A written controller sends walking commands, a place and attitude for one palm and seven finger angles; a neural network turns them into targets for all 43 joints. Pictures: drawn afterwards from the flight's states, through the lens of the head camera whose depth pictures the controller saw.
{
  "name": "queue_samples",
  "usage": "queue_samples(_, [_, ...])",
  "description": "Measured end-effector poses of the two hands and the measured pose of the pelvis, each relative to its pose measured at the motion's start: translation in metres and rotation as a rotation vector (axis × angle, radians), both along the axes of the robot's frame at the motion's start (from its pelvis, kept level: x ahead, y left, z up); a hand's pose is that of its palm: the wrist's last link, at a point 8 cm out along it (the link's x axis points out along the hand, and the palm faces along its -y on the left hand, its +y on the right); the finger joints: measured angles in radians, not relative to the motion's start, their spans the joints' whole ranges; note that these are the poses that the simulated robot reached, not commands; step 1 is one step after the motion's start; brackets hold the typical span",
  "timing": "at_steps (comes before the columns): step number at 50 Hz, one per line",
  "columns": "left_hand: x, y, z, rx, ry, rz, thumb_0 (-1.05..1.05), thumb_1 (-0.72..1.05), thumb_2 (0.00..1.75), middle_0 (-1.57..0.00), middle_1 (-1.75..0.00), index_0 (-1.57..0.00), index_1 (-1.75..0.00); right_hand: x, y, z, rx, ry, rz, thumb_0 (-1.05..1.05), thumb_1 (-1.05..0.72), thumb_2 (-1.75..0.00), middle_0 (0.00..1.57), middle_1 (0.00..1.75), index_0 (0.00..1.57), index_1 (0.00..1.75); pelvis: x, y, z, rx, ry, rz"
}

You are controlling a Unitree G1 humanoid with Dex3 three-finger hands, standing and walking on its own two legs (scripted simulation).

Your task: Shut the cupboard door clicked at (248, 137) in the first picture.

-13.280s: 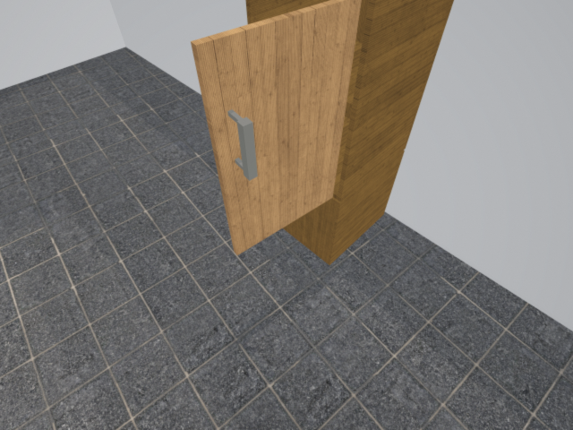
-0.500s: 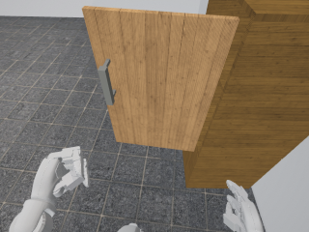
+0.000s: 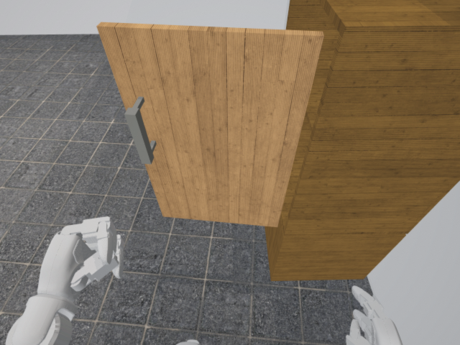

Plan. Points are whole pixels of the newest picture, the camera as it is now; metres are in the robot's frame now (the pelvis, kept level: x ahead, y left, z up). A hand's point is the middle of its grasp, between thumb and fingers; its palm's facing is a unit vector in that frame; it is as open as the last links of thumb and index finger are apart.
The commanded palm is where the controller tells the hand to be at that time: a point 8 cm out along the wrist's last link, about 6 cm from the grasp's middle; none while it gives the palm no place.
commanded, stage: raise the hand and make a fist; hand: left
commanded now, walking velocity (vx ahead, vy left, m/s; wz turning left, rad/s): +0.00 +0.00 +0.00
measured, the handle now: (143, 131) +0.51 +0.22 +0.09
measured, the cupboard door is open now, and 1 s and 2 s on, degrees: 83 83 82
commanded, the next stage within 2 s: bring the fist close to the handle in 0.08 s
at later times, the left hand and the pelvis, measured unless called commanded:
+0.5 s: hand (121, 228) +0.27 +0.20 +0.09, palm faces -0.08 -1.00 -0.03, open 3.1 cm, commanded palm +0.26 +0.25 +0.09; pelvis -0.01 +0.01 +0.00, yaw +0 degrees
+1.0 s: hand (134, 180) +0.36 +0.20 +0.10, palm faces -0.03 -1.00 -0.01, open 3.1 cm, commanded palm +0.35 +0.25 +0.09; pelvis +0.00 +0.01 +0.00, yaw -1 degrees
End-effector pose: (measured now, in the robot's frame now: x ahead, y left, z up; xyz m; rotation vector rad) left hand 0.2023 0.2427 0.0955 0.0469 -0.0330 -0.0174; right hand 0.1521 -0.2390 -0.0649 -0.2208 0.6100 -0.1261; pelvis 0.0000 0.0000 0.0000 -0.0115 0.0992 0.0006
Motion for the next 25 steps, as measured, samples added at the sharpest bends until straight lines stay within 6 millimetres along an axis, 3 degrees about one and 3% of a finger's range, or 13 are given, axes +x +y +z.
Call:
queue_samples(4, [0.0,0.005,0.01,0.008,-0.058,0.023,0.02,0.9,0.9,-1.29,-1.5,-1.3,-1.5,0.003,0.001,-0.002,0.014,-0.006,0.01,0.02,-0.9,-0.9,0.2,0.3,0.2,0.3,-0.001,-0.001,-0.001,-0.003,-0.003,0.005])
queue_samples(10, [-0.003,-0.006,-0.012,-0.013,0.088,-0.051,0.02,0.9,0.9,-1.29,-1.5,-1.3,-1.5,0.006,0.007,-0.001,0.034,-0.024,0.003,0.02,-0.9,-0.9,0.2,0.3,0.21,0.3,-0.002,0.002,0.001,-0.002,-0.004,0.001])
queue_samples(14, [0.001,-0.001,-0.009,-0.005,0.055,-0.025,0.02,0.9,0.9,-1.3,-1.5,-1.3,-1.5,0.006,0.011,-0.001,0.025,-0.023,0.009,0.02,-0.9,-0.9,0.2,0.3,0.21,0.3,-0.003,0.003,0.0,-0.002,-0.006,0.001])
queue_samples(19, [0.021,0.016,0.006,0.001,-0.067,0.032,0.02,0.9,0.9,-1.3,-1.5,-1.3,-1.5,0.004,0.015,-0.006,0.019,0.005,0.027,0.01,-0.9,-0.9,0.2,0.3,0.21,0.3,-0.006,0.005,-0.002,-0.009,-0.001,0.011])
queue_samples(25, [0.054,0.008,-0.005,-0.019,0.03,-0.058,0.02,0.9,0.9,-1.3,-1.5,-1.3,-1.5,-0.004,0.016,-0.01,0.02,0.038,0.001,0.01,-0.9,-0.9,0.2,0.3,0.21,0.3,-0.006,0.01,0.001,-0.011,0.011,0.008])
